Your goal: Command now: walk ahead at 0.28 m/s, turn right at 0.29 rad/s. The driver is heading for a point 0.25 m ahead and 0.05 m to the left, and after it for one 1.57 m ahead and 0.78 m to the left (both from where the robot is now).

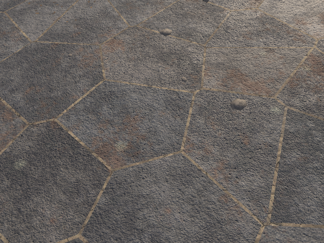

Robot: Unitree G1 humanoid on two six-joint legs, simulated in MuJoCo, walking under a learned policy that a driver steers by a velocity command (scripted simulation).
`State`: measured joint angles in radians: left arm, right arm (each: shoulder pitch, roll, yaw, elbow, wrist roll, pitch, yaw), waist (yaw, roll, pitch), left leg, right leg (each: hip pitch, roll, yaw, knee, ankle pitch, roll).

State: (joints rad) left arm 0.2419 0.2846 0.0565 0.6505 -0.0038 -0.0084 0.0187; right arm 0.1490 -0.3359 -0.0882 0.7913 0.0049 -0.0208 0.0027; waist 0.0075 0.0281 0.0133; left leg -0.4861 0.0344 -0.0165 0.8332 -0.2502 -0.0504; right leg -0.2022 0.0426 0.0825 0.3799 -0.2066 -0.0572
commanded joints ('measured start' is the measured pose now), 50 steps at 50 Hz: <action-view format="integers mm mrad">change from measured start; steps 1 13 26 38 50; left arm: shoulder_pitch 13 -31 -287 29 -28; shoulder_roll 189 97 53 113 165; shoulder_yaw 50 9 -1 40 56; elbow -37 -77 -109 -21 79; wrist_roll -1 8 -2 5 -1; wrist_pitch -28 -74 -112 -97 -104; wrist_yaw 0 -15 -47 -27 -21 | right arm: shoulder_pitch -108 294 263 210 -27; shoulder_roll -61 -248 -134 -116 -8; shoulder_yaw -2 -37 -7 4 31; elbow -88 -3 -51 -128 -221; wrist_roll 4 17 20 35 17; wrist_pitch -44 -75 -36 -25 -16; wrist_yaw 15 33 -28 -23 30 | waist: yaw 46 -104 -92 66 40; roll -180 291 75 -120 -70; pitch -9 -80 40 -111 50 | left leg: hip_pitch -53 639 321 -264 -152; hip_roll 8 306 94 18 82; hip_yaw -6 -684 -263 -123 -21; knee -157 -611 -620 460 -55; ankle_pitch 34 -262 228 -161 254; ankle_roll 9 375 253 58 49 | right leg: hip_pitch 77 -519 -343 343 103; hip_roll -243 20 -23 -384 -277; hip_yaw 250 -67 -56 418 -140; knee -188 628 190 -97 -246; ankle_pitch -204 -314 226 -173 254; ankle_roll -162 48 128 -144 -116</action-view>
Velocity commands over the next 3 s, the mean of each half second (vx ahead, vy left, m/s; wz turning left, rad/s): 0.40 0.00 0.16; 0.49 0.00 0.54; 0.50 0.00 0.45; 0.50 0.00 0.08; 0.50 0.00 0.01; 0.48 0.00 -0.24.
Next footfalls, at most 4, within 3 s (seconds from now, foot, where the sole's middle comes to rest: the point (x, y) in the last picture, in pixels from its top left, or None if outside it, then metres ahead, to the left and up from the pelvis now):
0.22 left None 0.14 0.14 -0.79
0.68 right None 0.48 -0.03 -0.79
1.18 left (103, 212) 0.62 0.34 -0.79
1.70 right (110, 142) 1.00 0.35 -0.79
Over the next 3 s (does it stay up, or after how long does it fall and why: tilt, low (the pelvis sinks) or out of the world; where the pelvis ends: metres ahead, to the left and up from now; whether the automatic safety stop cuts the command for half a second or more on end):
stays up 1.37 0.76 0.00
